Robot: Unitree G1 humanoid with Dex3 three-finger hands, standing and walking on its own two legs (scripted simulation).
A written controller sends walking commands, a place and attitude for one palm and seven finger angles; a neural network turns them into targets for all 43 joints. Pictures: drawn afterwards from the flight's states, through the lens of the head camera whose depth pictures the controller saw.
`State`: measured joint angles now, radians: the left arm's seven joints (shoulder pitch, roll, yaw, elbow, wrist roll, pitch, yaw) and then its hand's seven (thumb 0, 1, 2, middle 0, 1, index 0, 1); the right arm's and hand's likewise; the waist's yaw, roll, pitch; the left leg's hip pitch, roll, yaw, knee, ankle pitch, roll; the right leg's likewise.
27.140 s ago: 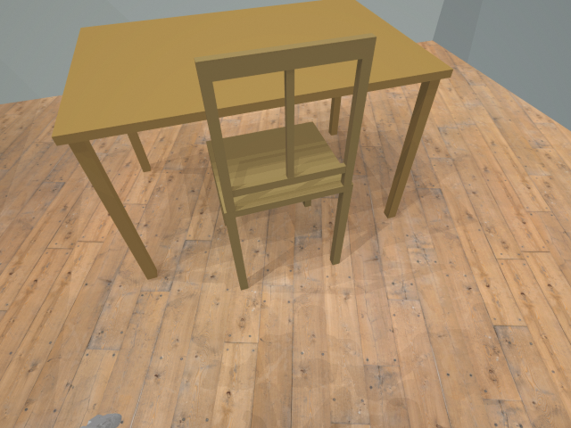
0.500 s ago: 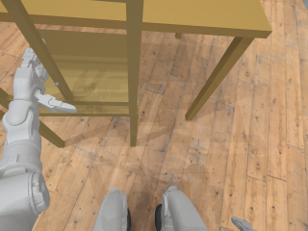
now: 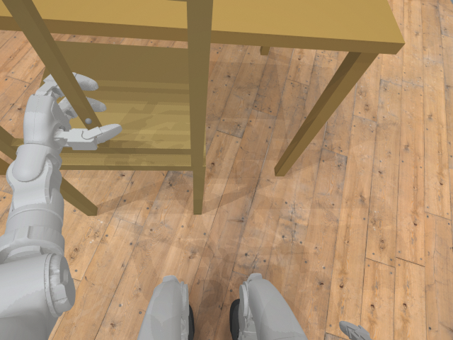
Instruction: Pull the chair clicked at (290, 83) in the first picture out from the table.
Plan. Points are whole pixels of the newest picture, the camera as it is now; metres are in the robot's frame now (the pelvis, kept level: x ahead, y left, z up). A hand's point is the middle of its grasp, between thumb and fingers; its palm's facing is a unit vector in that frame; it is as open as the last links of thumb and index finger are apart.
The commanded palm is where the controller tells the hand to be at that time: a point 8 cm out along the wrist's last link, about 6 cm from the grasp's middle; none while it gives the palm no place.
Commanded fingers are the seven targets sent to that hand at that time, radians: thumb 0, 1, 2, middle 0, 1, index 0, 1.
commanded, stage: hook a spindle and tug to test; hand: left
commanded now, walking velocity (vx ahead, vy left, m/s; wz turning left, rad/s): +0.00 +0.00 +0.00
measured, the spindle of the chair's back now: (72, 90) +0.50 +0.23 +0.07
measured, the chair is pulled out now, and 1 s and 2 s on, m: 0.00 0.03 0.19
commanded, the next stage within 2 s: step backward, pulling the chair out in 0.84 s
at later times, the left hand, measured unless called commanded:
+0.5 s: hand (92, 121) +0.47 +0.21 +0.04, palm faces +0.02 -1.00 -0.04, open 5.3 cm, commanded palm +0.43 +0.25 +0.03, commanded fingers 0.00 0.90 0.90 -0.50 -1.45 -0.50 -1.45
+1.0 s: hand (92, 135) +0.44 +0.20 +0.04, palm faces +0.04 -0.99 -0.10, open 5.4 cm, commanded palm +0.41 +0.25 +0.04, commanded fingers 0.00 0.90 0.90 -0.50 -1.45 -0.50 -1.45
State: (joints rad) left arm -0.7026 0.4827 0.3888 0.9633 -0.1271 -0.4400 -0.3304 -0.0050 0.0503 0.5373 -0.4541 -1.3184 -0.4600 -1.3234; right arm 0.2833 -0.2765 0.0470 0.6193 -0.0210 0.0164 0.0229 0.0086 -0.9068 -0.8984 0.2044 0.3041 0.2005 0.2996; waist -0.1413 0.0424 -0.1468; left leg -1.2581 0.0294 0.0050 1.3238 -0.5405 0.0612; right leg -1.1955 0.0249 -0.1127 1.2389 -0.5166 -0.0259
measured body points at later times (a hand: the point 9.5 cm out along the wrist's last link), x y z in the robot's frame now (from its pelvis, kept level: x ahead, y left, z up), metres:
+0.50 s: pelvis +0.01 +0.00 +0.01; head +0.16 +0.02 +0.44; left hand +0.46 +0.26 +0.04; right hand +0.08 -0.27 -0.10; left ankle +0.03 +0.08 -0.61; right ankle +0.03 -0.11 -0.61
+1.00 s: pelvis +0.03 -0.01 +0.03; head +0.17 +0.01 +0.45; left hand +0.43 +0.26 +0.05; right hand +0.14 -0.26 -0.09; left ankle +0.03 +0.08 -0.61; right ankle +0.03 -0.11 -0.61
